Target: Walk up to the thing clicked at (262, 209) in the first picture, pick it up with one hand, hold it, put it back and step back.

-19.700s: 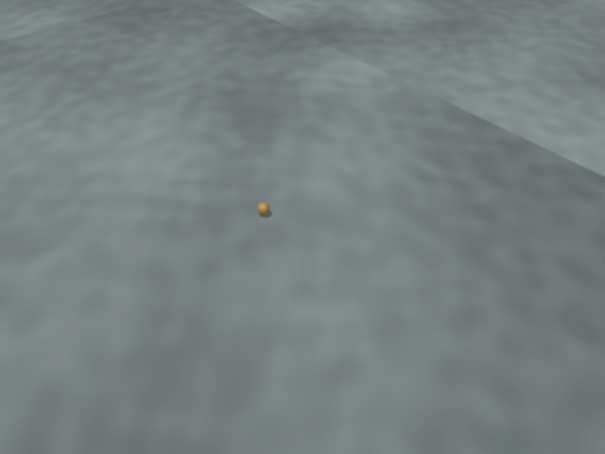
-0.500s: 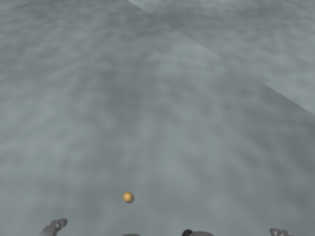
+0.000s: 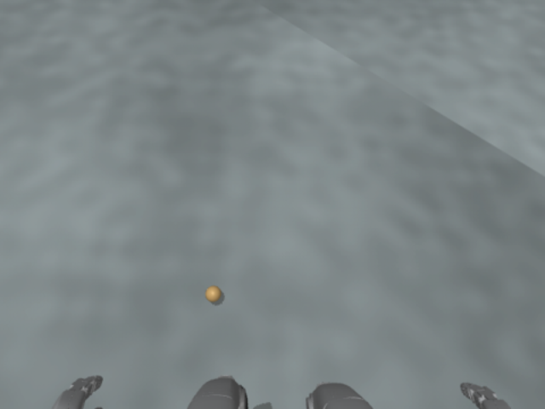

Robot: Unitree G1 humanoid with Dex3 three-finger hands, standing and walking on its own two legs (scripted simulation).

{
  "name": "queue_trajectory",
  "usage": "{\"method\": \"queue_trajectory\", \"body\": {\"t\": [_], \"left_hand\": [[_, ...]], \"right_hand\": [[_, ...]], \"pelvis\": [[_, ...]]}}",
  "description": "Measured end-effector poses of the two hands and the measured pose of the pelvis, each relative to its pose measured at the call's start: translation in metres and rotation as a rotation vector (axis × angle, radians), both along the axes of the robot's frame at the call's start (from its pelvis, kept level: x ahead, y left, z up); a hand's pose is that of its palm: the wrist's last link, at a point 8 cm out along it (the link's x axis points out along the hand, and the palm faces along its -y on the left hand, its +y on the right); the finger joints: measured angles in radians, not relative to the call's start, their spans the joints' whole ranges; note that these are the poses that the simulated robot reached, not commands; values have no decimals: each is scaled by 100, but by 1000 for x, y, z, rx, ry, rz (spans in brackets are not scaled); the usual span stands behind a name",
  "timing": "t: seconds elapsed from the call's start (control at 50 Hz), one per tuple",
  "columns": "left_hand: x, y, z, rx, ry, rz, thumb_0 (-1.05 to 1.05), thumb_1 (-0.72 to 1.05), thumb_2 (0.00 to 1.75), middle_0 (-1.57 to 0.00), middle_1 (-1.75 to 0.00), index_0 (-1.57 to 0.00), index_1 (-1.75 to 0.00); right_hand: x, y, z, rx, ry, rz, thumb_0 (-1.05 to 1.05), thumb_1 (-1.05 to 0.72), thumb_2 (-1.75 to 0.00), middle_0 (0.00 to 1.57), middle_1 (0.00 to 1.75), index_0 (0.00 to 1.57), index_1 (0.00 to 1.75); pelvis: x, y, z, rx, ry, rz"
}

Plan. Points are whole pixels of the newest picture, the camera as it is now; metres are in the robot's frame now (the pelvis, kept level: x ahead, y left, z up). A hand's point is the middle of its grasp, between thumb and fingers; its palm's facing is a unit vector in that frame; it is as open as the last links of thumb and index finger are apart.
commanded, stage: walk up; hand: left
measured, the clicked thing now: (213, 293) +0.47 +0.21 -0.73
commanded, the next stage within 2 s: stand in 1.58 s
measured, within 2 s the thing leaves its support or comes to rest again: neither
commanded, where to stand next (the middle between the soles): +0.11 -0.04 m, yaw +3 degrees
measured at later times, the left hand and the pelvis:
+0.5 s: hand out of the picture -0.03 +0.25 -0.15, palm faces +0.03 -0.93 -0.36, open 7.4 cm; pelvis -0.15 -0.02 +0.00, yaw +2 degrees
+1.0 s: hand out of the picture -0.13 +0.23 -0.14, palm faces +0.04 -0.93 -0.37, open 7.4 cm; pelvis -0.19 -0.04 +0.00, yaw +1 degrees
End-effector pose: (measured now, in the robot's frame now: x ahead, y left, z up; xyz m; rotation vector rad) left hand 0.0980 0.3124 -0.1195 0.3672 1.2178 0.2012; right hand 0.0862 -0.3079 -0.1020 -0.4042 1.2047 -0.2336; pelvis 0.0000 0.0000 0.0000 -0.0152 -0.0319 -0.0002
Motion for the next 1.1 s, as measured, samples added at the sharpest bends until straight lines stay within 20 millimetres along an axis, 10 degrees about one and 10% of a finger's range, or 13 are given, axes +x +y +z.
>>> {"method": "queue_trajectory", "body": {"t": [0.2, 0.38, 0.6, 0.78, 1.1], "left_hand": [[-62, -26, 23, 24, -51, -5, 1, 90, 89, -20, -30, -20, -30], [-94, -17, 13, 8, -167, 2, 1, 90, 89, -20, -30, -20, -30], [-190, -28, 8, -32, -45, 22, 1, 91, 89, -20, -30, -20, -30], [-253, -53, 14, 2, -1, 40, 1, 91, 89, -20, -30, -20, -30], [-219, -45, 19, -9, -82, 48, 1, 91, 89, -20, -30, -20, -30]], "right_hand": [[-27, -24, -6, 40, -82, 1, 0, -91, -90, 20, 30, 20, 30], [-92, -18, -6, -14, -34, 71, 0, -91, -90, 20, 30, 20, 30], [-163, -29, 20, -12, -79, 47, 1, -90, -90, 21, 30, 21, 30], [-204, -61, 0, 32, -75, -7, 0, -91, -90, 20, 30, 20, 30], [-221, -28, -5, 105, -1, 7, 1, -91, -90, 20, 30, 20, 30]], "pelvis": [[-54, -19, 1, 35, -8, -12], [-113, -14, -9, 38, -10, 50], [-167, -30, 5, 1, -16, 1], [-192, -51, 1, 1, -33, -23], [-188, -47, 8, 10, -15, 17]]}}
